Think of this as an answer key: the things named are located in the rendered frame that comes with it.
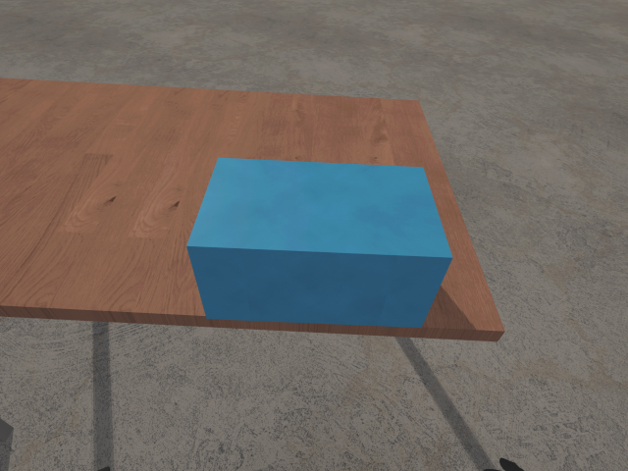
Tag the table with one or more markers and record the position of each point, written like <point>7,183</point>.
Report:
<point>101,184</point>

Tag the carton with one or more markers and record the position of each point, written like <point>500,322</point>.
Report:
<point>320,243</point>

